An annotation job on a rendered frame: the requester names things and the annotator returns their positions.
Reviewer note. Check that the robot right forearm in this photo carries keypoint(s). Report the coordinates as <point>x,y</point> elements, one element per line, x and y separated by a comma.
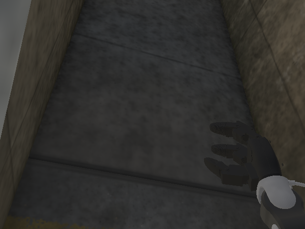
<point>281,207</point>

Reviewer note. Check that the right robot hand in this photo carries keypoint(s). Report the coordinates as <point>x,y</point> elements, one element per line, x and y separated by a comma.
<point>256,162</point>

